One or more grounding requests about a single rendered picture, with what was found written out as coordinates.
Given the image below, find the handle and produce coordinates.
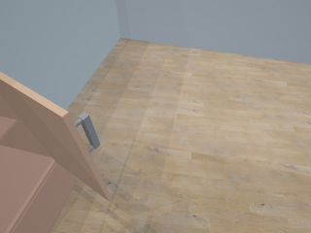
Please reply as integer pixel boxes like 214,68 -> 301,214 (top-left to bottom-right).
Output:
74,112 -> 100,152

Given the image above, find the cupboard door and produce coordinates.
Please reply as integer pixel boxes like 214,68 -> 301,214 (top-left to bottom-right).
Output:
0,72 -> 112,202

